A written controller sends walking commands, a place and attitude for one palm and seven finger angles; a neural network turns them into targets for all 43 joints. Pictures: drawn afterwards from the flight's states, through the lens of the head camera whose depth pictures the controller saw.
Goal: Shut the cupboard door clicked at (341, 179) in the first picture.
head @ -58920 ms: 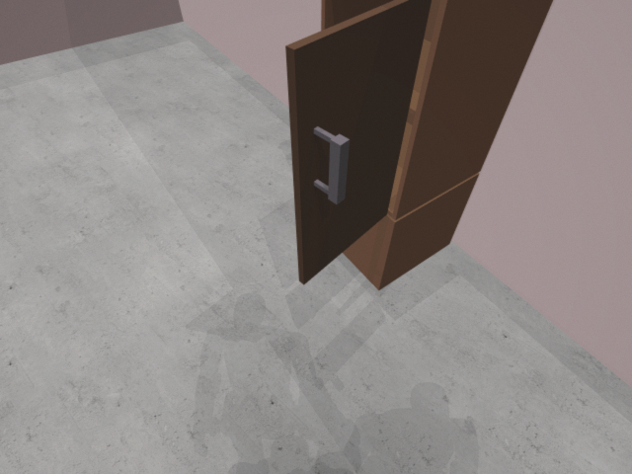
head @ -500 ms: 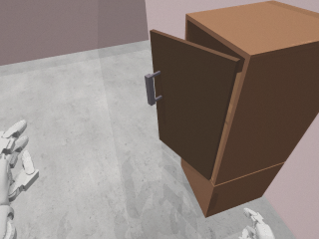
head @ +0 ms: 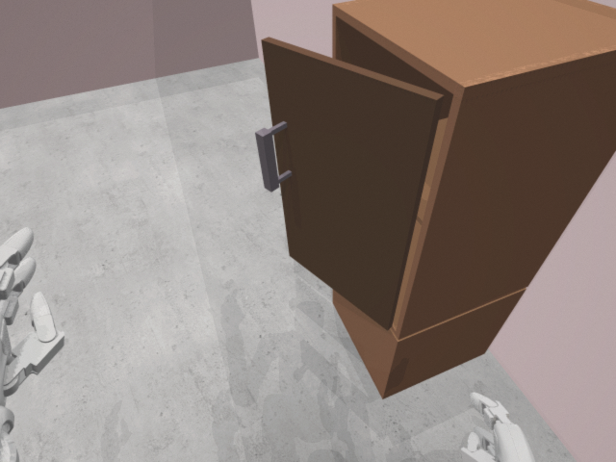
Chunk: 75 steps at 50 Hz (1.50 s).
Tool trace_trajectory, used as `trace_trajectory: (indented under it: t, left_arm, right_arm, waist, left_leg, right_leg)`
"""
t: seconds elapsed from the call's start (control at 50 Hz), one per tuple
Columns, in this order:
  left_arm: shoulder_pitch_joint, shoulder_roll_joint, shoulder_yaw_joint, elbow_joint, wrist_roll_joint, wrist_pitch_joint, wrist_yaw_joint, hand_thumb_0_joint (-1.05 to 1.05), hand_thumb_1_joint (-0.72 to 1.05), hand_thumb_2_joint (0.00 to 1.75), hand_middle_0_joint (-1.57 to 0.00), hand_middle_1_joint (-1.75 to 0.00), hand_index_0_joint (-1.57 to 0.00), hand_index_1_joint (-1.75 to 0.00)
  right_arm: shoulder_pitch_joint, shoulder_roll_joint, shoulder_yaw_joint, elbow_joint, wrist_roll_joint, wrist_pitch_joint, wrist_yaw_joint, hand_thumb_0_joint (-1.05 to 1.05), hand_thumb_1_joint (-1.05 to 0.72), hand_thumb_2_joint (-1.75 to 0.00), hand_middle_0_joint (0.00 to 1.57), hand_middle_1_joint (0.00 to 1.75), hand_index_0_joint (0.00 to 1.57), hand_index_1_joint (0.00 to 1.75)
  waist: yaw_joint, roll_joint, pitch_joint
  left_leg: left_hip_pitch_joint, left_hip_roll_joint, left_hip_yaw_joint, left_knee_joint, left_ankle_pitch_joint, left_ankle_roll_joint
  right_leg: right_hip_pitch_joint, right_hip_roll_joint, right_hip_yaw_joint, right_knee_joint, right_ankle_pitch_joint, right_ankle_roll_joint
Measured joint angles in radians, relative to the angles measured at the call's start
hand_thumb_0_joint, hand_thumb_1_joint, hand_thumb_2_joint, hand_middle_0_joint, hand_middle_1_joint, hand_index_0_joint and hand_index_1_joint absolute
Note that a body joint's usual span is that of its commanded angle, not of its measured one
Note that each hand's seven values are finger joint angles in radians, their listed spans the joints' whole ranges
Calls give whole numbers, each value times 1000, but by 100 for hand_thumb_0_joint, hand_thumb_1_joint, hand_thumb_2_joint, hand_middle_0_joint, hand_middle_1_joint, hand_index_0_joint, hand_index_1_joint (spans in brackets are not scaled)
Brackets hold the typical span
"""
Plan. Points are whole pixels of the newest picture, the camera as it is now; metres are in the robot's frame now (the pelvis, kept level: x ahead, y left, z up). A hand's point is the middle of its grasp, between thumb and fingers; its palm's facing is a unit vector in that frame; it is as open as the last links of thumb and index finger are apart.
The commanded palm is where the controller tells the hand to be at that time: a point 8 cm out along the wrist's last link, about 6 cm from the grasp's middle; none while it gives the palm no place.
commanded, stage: step back with the hand held close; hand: left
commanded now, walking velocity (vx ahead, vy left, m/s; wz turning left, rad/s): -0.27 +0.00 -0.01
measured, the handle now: (276, 156) +0.68 +0.12 +0.03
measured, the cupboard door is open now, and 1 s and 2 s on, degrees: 24 24 24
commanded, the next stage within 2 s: stop stepping back and stand still in 1.34 s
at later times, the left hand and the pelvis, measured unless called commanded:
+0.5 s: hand out of the picture +0.14 +0.28 +0.15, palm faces +0.46 -0.78 -0.44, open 7.4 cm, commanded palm +0.08 +0.31 +0.18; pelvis -0.07 +0.02 -0.02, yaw -1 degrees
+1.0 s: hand out of the picture +0.07 +0.28 +0.16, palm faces +0.51 -0.75 -0.41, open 7.4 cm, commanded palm -0.01 +0.33 +0.18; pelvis -0.12 +0.02 -0.03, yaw +4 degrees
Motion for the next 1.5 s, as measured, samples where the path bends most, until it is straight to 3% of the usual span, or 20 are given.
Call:
trace_trajectory:
  t: [0.1,0.28,0.58,0.68,0.74,0.78,0.86,0.96,1.04,1.08,1.12,1.16,1.22,1.3,1.36,1.4,1.46,1.5]
  left_arm:
    - [47,23,-8,-60,3,-3,7,1,89,90,-21,-31,-21,-30]
    - [55,104,67,-145,3,-25,22,1,89,90,-22,-31,-21,-31]
    - [5,16,47,-131,53,-64,34,1,89,90,-21,-31,-21,-31]
    - [-10,40,63,-170,57,-100,48,1,89,90,-21,-31,-21,-31]
    - [-9,84,98,-177,56,-122,50,1,89,90,-22,-31,-21,-31]
    - [1,96,119,-169,60,-135,48,1,89,90,-22,-31,-21,-31]
    - [3,83,131,-135,71,-139,41,1,89,90,-21,-31,-21,-31]
    - [-17,31,89,-152,55,-126,45,1,89,90,-21,-31,-21,-31]
    - [-6,38,66,-200,45,-131,54,1,89,90,-21,-31,-21,-31]
    - [5,54,75,-221,44,-130,54,1,88,90,-22,-31,-21,-31]
    - [-1,86,92,-237,36,-122,51,1,88,90,-22,-31,-21,-31]
    - [-6,118,120,-249,22,-131,53,1,88,90,-22,-31,-21,-31]
    - [21,112,152,-244,0,-144,62,1,88,90,-22,-31,-21,-31]
    - [18,71,124,-207,-16,-128,57,1,89,90,-21,-30,-21,-30]
    - [-15,70,88,-189,-15,-115,45,1,89,90,-21,-30,-20,-30]
    - [-36,52,46,-177,-5,-118,32,1,89,90,-21,-30,-20,-30]
    - [-8,72,8,-189,7,-114,10,1,89,90,-21,-30,-21,-30]
    - [26,103,22,-215,11,-105,3,1,89,90,-21,-31,-21,-31]
  right_arm:
    - [-1,-7,-17,-19,3,39,-10,2,-90,-90,20,30,20,30]
    - [-6,19,-12,-75,5,64,-17,2,-90,-90,20,30,20,30]
    - [53,25,7,-54,-4,20,-9,2,-90,-90,20,30,21,30]
    - [70,22,4,-40,-10,-2,-10,2,-90,-90,20,30,21,30]
    - [74,27,0,-40,-8,-14,-8,2,-90,-90,20,30,21,30]
    - [72,26,-4,-37,-7,-16,-5,2,-90,-90,20,30,21,30]
    - [69,20,-17,-35,-7,-19,-1,2,-90,-90,20,30,21,30]
    - [36,16,-23,-7,-11,-12,11,2,-90,-90,20,30,20,30]
    - [11,26,-15,-7,-11,-3,16,2,-90,-90,20,30,20,30]
    - [10,34,-13,-22,-13,-11,8,2,-90,-90,20,30,20,30]
    - [16,53,-22,-16,-20,-38,-2,2,-90,-90,20,30,20,30]
    - [14,81,-27,20,-19,-58,6,2,-90,-90,20,30,20,30]
    - [13,103,-20,45,-13,-73,22,2,-90,-90,20,30,20,30]
    - [-2,117,8,45,-23,-103,26,2,-90,-90,20,30,21,30]
    - [-39,124,25,30,-33,-109,28,2,-90,-90,20,30,21,30]
    - [-72,110,26,44,-36,-99,22,1,-90,-90,20,30,21,30]
    - [-43,100,25,65,-25,-76,6,2,-90,-90,20,30,21,30]
    - [-7,87,25,50,-14,-58,-7,2,-90,-90,20,30,21,30]
  waist:
    - [-14,-36,14]
    - [-23,-92,15]
    - [-11,-98,11]
    - [-33,-105,21]
    - [-51,-116,33]
    - [-49,-113,34]
    - [-45,-95,28]
    - [-32,-107,37]
    - [-41,-128,52]
    - [-52,-108,57]
    - [-65,-70,59]
    - [-47,-71,45]
    - [-14,-66,-7]
    - [10,-68,-51]
    - [25,-109,-42]
    - [30,-94,-13]
    - [21,-121,-35]
    - [-1,-142,-64]
  left_leg:
    - [-34,-20,14,11,7,12]
    - [-83,-35,42,60,14,32]
    - [-219,-17,27,232,-37,38]
    - [-250,-14,17,225,-3,37]
    - [-264,-18,21,233,43,33]
    - [-275,-14,29,260,18,36]
    - [-305,1,51,318,-70,41]
    - [-343,-15,61,325,-140,24]
    - [-365,-17,66,289,-106,28]
    - [-373,12,64,259,-7,57]
    - [-375,52,44,215,160,64]
    - [-366,70,37,183,172,49]
    - [-354,102,58,113,185,39]
    - [-341,123,100,-12,266,25]
    - [-358,116,151,-52,311,2]
    - [-384,127,133,26,215,-31]
    - [-357,77,83,191,35,-57]
    - [-285,49,72,173,111,-57]
  right_leg:
    - [-48,-20,15,35,-2,15]
    - [-109,-35,44,95,12,30]
    - [-205,-22,25,190,21,20]
    - [-228,-1,42,193,-11,16]
    - [-240,7,67,207,48,17]
    - [-252,8,73,234,39,23]
    - [-277,13,84,277,12,23]
    - [-305,-11,87,261,36,24]
    - [-322,-24,77,232,15,24]
    - [-355,10,80,346,-124,25]
    - [-377,67,78,610,-218,27]
    - [-340,91,78,738,-269,23]
    - [-203,73,36,632,-309,21]
    - [4,51,2,271,-335,5]
    - [112,15,24,-2,-240,-30]
    - [97,23,43,-5,-151,-4]
    - [82,7,82,28,-168,34]
    - [60,-3,98,64,-187,43]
